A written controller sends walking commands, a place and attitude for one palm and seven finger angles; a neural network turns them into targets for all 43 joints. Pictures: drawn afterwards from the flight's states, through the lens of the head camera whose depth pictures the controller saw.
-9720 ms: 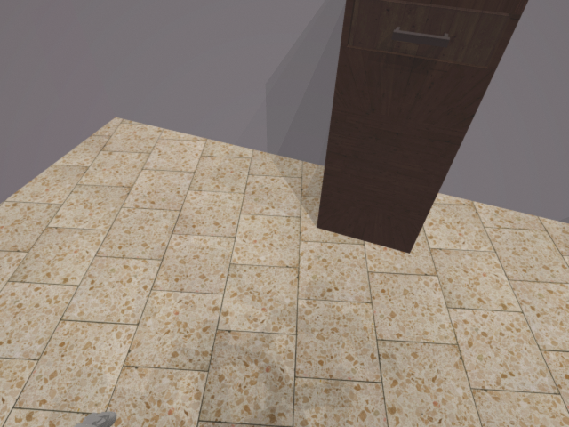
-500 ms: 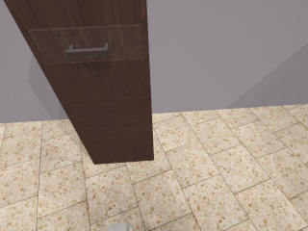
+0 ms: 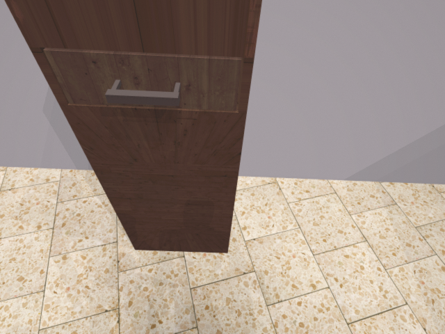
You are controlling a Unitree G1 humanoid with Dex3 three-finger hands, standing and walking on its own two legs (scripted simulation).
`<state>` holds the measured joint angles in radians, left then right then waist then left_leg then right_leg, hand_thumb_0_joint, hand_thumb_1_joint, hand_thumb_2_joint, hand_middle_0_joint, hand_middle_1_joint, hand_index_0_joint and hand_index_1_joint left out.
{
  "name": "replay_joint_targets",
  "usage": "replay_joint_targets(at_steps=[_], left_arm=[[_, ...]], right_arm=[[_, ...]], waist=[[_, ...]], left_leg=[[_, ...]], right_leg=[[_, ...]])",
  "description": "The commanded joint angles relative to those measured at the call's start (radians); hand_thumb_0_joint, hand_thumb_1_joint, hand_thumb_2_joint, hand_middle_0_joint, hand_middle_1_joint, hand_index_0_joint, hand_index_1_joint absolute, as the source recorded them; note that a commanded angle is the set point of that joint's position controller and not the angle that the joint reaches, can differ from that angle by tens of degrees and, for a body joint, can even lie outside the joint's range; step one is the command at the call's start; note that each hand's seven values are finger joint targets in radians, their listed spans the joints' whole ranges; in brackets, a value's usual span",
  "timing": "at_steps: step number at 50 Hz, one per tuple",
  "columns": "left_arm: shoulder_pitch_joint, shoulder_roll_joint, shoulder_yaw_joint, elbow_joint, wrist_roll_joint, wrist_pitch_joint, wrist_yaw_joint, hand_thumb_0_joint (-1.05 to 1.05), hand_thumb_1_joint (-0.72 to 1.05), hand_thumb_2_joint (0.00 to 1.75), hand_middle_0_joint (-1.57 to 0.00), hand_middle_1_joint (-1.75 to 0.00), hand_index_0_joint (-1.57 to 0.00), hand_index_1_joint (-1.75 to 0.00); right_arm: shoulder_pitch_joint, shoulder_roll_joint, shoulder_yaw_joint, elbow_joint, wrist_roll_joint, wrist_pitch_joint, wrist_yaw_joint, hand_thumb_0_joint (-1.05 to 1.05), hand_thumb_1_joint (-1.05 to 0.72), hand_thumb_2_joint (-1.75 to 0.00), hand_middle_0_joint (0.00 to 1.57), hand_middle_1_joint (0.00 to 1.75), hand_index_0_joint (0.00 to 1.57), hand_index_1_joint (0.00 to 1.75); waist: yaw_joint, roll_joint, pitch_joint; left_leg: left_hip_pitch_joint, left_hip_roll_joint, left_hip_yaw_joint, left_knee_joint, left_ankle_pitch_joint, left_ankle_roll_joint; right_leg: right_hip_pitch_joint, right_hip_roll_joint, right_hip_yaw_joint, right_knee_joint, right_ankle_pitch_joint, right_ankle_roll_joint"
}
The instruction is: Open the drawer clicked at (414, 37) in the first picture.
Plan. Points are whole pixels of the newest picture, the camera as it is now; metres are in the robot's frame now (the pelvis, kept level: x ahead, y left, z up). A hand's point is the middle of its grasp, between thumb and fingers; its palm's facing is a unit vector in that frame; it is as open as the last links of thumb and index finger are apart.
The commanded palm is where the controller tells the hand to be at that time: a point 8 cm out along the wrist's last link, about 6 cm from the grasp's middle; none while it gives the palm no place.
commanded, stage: come to a stop and stand still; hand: left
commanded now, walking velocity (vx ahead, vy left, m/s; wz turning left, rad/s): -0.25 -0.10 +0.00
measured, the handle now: (145, 91) +0.53 +0.21 +0.14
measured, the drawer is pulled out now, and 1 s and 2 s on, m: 0.00 0.00 0.00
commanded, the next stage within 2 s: look again from close up in 1.22 s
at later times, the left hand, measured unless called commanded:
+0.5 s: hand out of the picture +0.06 +0.14 -0.16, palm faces +0.08 -0.96 -0.26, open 7.3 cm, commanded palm none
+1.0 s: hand out of the picture -0.07 +0.16 -0.17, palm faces +0.02 -0.98 -0.20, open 7.4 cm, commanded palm none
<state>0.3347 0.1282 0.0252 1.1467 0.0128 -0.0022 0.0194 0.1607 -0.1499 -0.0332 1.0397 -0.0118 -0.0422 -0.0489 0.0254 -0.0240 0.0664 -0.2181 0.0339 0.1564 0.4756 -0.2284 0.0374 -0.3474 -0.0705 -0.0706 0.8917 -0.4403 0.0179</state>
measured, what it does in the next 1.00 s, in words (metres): steps on the spot: right foot, then left foot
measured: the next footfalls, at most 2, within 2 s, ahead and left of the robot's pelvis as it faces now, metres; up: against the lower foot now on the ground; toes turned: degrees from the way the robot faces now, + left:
right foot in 0.18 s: +0.09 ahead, -0.15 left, +0.00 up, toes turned -5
left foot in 0.62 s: -0.03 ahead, +0.11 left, +0.00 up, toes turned +3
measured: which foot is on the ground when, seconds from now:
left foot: down 0.00-0.20, up 0.22-0.60, down 0.62-1.00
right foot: up 0.00-0.16, down 0.18-0.62, up 0.64-0.82, down 0.84-1.00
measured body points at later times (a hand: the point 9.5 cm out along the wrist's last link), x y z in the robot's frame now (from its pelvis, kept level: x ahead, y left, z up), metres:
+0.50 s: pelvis -0.01 -0.05 +0.00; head +0.02 -0.07 +0.45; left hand +0.05 +0.20 -0.14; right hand +0.05 -0.28 -0.17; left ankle -0.07 +0.10 -0.69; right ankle +0.05 -0.15 -0.74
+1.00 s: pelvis -0.05 -0.01 +0.00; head -0.03 -0.02 +0.45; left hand -0.07 +0.21 -0.15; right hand -0.04 -0.24 -0.16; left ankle -0.07 +0.10 -0.74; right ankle -0.08 -0.13 -0.74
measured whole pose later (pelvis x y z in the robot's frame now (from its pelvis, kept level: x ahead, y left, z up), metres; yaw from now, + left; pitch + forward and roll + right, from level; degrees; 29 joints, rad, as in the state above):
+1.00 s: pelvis -0.05 -0.01 +0.00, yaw -1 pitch +0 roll +1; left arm 0.29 0.13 0.00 1.15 0.01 0.00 0.03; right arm 0.23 -0.17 -0.02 1.11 0.00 0.00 -0.04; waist 0.00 0.02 0.05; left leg -0.17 0.01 0.06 0.43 -0.25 0.00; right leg -0.17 -0.02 -0.03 0.45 -0.28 0.00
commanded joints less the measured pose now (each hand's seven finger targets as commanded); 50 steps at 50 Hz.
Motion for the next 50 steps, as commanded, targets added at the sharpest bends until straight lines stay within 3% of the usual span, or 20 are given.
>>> replay_joint_targets(at_steps=[1,7,8,10,11,14,17,23,28,29,31,32,34,36,39,41,42,44,46,50], left_arm=[[0.083,0.041,0.009,-0.036,0.000,0.015,0.012,0.00,0.90,0.90,-0.20,-0.30,-0.20,-0.30],[0.055,0.108,0.036,-0.092,0.011,0.023,0.011,0.00,0.90,0.90,-0.20,-0.30,-0.20,-0.30],[0.048,0.143,0.042,-0.104,0.014,0.016,0.013,0.00,0.90,0.90,-0.20,-0.30,-0.20,-0.30],[0.014,0.243,0.053,-0.126,0.017,0.003,0.015,0.00,0.90,0.90,-0.20,-0.30,-0.20,-0.30],[0.014,0.248,0.053,-0.135,0.014,0.004,0.017,0.00,0.90,0.90,-0.20,-0.30,-0.20,-0.30],[-0.087,0.215,0.054,-0.165,0.013,0.006,0.030,0.00,0.90,0.90,-0.20,-0.30,-0.20,-0.30],[-0.091,0.218,0.059,-0.184,0.013,0.002,0.031,0.00,0.90,0.90,-0.20,-0.30,-0.20,-0.30],[-0.066,0.241,0.069,-0.180,0.023,0.004,0.026,0.00,0.90,0.90,-0.20,-0.30,-0.20,-0.30],[-0.134,0.235,0.063,-0.176,0.013,0.018,0.019,0.00,0.90,0.90,-0.20,-0.30,-0.20,-0.30],[-0.147,0.212,0.057,-0.178,0.007,0.022,0.017,0.00,0.90,0.90,-0.20,-0.30,-0.20,-0.30],[-0.145,0.133,0.039,-0.198,-0.005,0.036,0.007,0.00,0.90,0.90,-0.20,-0.30,-0.20,-0.30],[-0.143,0.123,0.038,-0.190,0.001,0.037,0.004,0.00,0.90,0.90,-0.20,-0.30,-0.20,-0.30],[-0.102,0.124,0.038,-0.152,0.013,0.048,0.001,0.00,0.90,0.90,-0.20,-0.30,-0.20,-0.30],[-0.057,0.115,0.031,-0.125,0.012,0.043,-0.002,0.00,0.90,0.90,-0.20,-0.30,-0.20,-0.30],[-0.059,0.092,0.010,-0.112,0.005,0.017,-0.001,0.00,0.90,0.90,-0.20,-0.30,-0.20,-0.30],[-0.022,0.096,0.002,-0.085,-0.002,-0.004,0.005,0.00,0.90,0.90,-0.20,-0.30,-0.20,-0.30],[0.003,0.121,0.003,-0.065,-0.003,-0.015,0.012,0.00,0.90,0.90,-0.20,-0.30,-0.20,-0.30],[0.003,0.155,0.000,-0.054,-0.006,-0.022,0.020,0.00,0.90,0.90,-0.20,-0.30,-0.20,-0.30],[0.017,0.140,-0.002,-0.035,-0.005,-0.025,0.025,0.00,0.90,0.90,-0.20,-0.30,-0.20,-0.30],[-0.020,0.111,-0.013,-0.036,-0.007,-0.015,0.023,0.00,0.90,0.90,-0.20,-0.30,-0.20,-0.30]], right_arm=[[0.046,-0.126,-0.016,-0.003,-0.001,0.017,-0.001,0.00,-0.90,-0.90,0.20,0.30,0.20,0.30],[0.012,-0.161,-0.051,-0.023,-0.008,0.055,0.007,0.00,-0.90,-0.90,0.20,0.30,0.20,0.30],[0.019,-0.142,-0.052,-0.028,-0.004,0.060,0.011,0.00,-0.90,-0.90,0.20,0.30,0.20,0.30],[0.064,-0.065,-0.045,-0.040,0.005,0.074,0.023,0.00,-0.90,-0.90,0.20,0.30,0.20,0.30],[0.041,-0.066,-0.046,-0.045,0.006,0.091,0.019,0.00,-0.90,-0.90,0.20,0.30,0.20,0.30],[0.059,-0.085,-0.049,-0.034,0.001,0.099,0.022,0.00,-0.90,-0.90,0.20,0.30,0.20,0.30],[0.057,-0.102,-0.048,-0.035,-0.001,0.096,0.033,0.00,-0.90,-0.90,0.20,0.30,0.20,0.30],[0.029,-0.091,-0.034,-0.062,0.002,0.081,0.041,0.00,-0.90,-0.90,0.20,0.30,0.20,0.30],[0.172,-0.072,-0.024,-0.010,0.004,0.066,0.039,0.00,-0.90,-0.90,0.20,0.30,0.20,0.30],[0.201,-0.084,-0.023,-0.001,0.004,0.060,0.037,0.00,-0.90,-0.90,0.20,0.30,0.20,0.30],[0.147,-0.175,-0.035,-0.033,-0.013,0.055,0.032,0.00,-0.90,-0.90,0.20,0.30,0.20,0.30],[0.068,-0.197,-0.031,-0.057,-0.015,0.058,0.030,0.00,-0.90,-0.90,0.20,0.30,0.20,0.30],[-0.018,-0.163,-0.021,-0.064,-0.010,0.051,0.024,0.00,-0.90,-0.90,0.20,0.30,0.20,0.30],[-0.014,-0.149,-0.010,-0.056,-0.008,0.049,0.018,0.00,-0.90,-0.90,0.20,0.30,0.20,0.30],[0.072,-0.136,-0.008,-0.012,-0.006,0.040,0.011,0.00,-0.90,-0.90,0.20,0.30,0.20,0.30],[0.130,-0.131,-0.008,0.017,0.002,0.030,0.008,0.00,-0.90,-0.90,0.20,0.30,0.20,0.30],[0.150,-0.112,-0.007,0.023,0.009,0.023,0.008,0.00,-0.90,-0.90,0.20,0.30,0.20,0.30],[0.155,-0.090,-0.003,0.025,0.017,0.020,0.013,0.00,-0.90,-0.90,0.20,0.30,0.20,0.30],[0.144,-0.093,0.000,0.039,0.009,0.027,0.010,0.00,-0.90,-0.90,0.20,0.30,0.20,0.30],[0.144,-0.092,0.007,0.067,0.008,0.031,0.013,0.00,-0.90,-0.90,0.20,0.30,0.20,0.30]], waist=[[-0.011,0.118,-0.075],[0.012,0.158,-0.048],[0.009,0.081,-0.057],[-0.008,-0.167,-0.067],[0.018,-0.138,-0.092],[-0.011,-0.115,-0.075],[0.005,-0.120,-0.121],[0.040,-0.167,-0.143],[-0.029,-0.153,-0.127],[-0.043,-0.102,-0.117],[-0.029,0.216,-0.004],[-0.006,0.232,0.052],[0.024,0.274,0.072],[0.026,0.233,0.087],[-0.003,0.144,0.030],[-0.009,0.109,-0.062],[-0.020,0.057,-0.105],[-0.037,0.014,-0.131],[-0.033,-0.101,-0.159],[-0.035,-0.067,-0.058]], left_leg=[[0.042,0.265,-0.159,-0.149,0.609,0.116],[-0.008,0.221,-0.142,-0.019,0.449,0.057],[-0.035,0.162,-0.105,0.051,0.321,0.013],[-0.118,-0.020,-0.033,0.305,-0.242,-0.061],[-0.106,-0.019,-0.114,0.450,-0.379,-0.055],[-0.203,-0.005,-0.186,0.633,-0.301,-0.060],[-0.231,-0.011,-0.186,0.610,-0.243,-0.080],[-0.158,-0.016,-0.145,0.322,-0.258,-0.083],[0.102,-0.038,-0.090,-0.026,-0.057,-0.059],[0.158,-0.010,-0.119,-0.092,-0.031,-0.050],[-0.043,0.213,-0.390,-0.298,-0.282,0.036],[-0.224,0.265,-0.433,-0.371,-0.387,0.077],[-0.313,0.227,-0.372,-0.396,-0.345,0.087],[-0.243,0.183,-0.305,-0.344,-0.203,0.085],[0.021,0.164,-0.256,-0.222,0.117,0.085],[0.131,0.132,-0.235,-0.097,0.361,0.054],[0.111,0.102,-0.207,-0.040,0.399,0.021],[0.079,0.064,-0.175,-0.054,0.277,-0.017],[0.118,0.066,-0.156,-0.038,0.320,-0.031],[0.116,0.073,-0.167,-0.104,0.182,-0.026]], right_leg=[[0.060,-0.019,0.004,-0.150,0.079,0.019],[0.113,-0.008,-0.006,-0.323,0.299,0.003],[0.141,-0.050,0.051,-0.386,0.505,-0.009],[0.141,-0.302,0.266,-0.509,0.881,-0.149],[0.110,-0.344,0.300,-0.542,0.878,-0.213],[0.135,-0.296,0.257,-0.530,0.781,-0.226],[0.219,-0.265,0.211,-0.521,0.754,-0.200],[0.261,-0.254,0.242,-0.560,0.560,-0.201],[0.075,-0.169,0.194,-0.570,0.203,-0.114],[0.011,-0.128,0.156,-0.532,0.099,-0.078],[-0.049,0.007,0.023,-0.357,0.039,-0.003],[0.039,0.021,0.010,-0.260,0.081,0.001],[0.106,0.014,0.035,-0.099,0.071,-0.001],[0.057,0.021,0.058,-0.050,0.064,-0.004],[0.006,0.017,0.035,-0.283,0.068,0.006],[0.107,0.012,0.041,-0.518,0.269,0.010],[0.200,-0.034,0.106,-0.541,0.467,-0.010],[0.255,-0.111,0.134,-0.498,0.679,-0.042],[0.258,-0.085,0.123,-0.467,0.754,-0.052],[0.160,-0.060,0.112,-0.528,0.441,-0.038]])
